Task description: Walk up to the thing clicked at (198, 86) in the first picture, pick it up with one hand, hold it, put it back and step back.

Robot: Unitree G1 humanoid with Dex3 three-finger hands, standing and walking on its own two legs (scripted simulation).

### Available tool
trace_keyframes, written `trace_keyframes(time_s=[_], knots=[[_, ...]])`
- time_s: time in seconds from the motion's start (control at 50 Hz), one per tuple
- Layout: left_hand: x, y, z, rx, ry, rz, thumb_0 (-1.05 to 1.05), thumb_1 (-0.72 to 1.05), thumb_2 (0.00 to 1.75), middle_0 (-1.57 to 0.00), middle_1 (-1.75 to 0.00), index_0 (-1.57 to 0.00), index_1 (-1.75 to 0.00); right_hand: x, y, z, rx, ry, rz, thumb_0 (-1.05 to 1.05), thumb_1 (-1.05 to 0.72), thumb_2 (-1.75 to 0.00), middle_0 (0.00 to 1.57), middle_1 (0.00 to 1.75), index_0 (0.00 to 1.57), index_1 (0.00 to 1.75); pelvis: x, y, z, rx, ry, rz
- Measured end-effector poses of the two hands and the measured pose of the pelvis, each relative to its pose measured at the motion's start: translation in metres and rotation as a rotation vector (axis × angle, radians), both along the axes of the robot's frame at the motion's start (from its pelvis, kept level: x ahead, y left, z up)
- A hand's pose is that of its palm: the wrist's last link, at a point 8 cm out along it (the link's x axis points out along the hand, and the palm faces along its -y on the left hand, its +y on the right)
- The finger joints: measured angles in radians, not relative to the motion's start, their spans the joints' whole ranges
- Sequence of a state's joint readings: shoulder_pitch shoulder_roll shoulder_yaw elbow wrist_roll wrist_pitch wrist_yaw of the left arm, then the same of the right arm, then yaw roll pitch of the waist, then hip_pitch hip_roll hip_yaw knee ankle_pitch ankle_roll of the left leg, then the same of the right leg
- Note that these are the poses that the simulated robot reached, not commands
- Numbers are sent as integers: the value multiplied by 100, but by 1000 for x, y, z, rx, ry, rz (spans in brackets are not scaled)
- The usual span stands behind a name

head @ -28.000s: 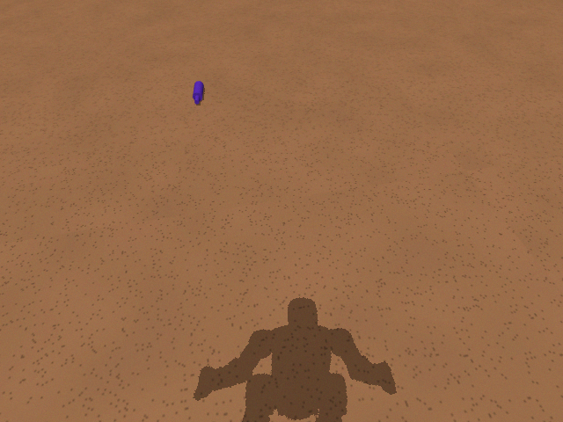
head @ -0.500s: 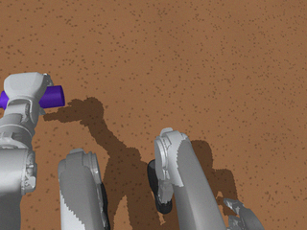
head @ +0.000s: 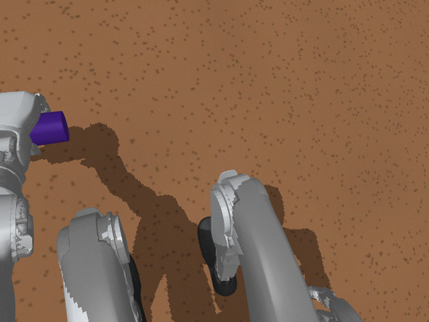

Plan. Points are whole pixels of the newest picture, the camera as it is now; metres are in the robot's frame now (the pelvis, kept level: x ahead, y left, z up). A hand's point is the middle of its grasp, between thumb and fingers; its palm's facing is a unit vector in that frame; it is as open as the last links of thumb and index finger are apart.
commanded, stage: lower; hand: left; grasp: from above
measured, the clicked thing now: (6, 133) +0.49 +0.27 -0.20
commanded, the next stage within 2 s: rest in 0.34 s
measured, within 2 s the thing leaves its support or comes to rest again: rests again in 1.50 s
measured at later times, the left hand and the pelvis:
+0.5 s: hand (36, 137) +0.49 +0.24 -0.24, palm faces -0.48 -0.03 -0.88, open 8.8 cm; pelvis +0.00 +0.00 -0.03, yaw -2 degrees
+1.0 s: hand (42, 140) +0.49 +0.24 -0.28, palm faces -0.47 -0.07 -0.88, open 8.8 cm; pelvis +0.00 +0.00 -0.05, yaw -5 degrees
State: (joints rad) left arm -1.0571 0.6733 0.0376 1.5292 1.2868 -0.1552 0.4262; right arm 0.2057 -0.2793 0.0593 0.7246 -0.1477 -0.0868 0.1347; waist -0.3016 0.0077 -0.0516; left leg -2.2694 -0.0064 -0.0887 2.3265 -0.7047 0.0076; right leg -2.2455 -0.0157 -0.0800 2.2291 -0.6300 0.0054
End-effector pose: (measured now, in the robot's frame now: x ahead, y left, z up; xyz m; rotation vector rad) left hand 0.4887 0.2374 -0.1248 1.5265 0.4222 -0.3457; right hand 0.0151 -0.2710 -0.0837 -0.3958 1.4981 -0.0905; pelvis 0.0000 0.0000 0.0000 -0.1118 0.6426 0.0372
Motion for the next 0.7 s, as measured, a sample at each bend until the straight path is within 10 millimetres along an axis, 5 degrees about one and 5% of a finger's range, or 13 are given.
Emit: trace_keyframes(time_s=[0.7], knots=[[10, 1, -74, -36, -2, 20, -1, 18, 32, -85, -33, -85, -32, -7, 8, -25, 32, 34, 77, 0, -90, -90, 20, 30, 20, 30, 3, 3, -42, -47, -49, -27]])
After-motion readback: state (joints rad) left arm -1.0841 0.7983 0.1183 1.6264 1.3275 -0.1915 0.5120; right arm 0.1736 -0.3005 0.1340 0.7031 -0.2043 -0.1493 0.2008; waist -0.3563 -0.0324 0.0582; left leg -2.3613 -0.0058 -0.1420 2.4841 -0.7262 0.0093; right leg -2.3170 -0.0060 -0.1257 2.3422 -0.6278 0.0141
